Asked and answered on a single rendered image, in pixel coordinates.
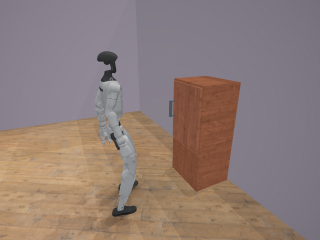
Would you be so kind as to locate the robot head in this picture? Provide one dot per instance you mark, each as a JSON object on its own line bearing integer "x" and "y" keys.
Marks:
{"x": 108, "y": 58}

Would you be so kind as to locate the robot left forearm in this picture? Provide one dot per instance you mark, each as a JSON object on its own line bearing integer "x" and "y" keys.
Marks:
{"x": 101, "y": 118}

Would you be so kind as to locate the right robot hand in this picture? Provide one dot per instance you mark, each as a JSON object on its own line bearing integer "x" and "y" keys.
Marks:
{"x": 126, "y": 151}

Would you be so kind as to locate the left robot hand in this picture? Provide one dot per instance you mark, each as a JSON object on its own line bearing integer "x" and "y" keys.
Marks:
{"x": 104, "y": 133}

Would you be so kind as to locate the robot left upper arm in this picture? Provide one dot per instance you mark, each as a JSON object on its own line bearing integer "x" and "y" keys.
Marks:
{"x": 98, "y": 101}

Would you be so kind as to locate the robot right forearm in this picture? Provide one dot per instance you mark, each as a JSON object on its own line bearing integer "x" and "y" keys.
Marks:
{"x": 114, "y": 125}

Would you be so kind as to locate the robot right upper arm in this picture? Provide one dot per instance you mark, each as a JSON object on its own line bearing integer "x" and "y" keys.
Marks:
{"x": 113, "y": 90}

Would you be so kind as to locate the robot left thigh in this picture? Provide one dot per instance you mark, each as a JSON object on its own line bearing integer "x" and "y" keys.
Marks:
{"x": 125, "y": 133}

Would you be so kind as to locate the handle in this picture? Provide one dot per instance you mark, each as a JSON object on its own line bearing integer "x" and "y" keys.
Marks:
{"x": 171, "y": 107}

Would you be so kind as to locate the cupboard door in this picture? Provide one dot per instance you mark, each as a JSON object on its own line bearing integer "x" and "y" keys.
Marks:
{"x": 187, "y": 110}

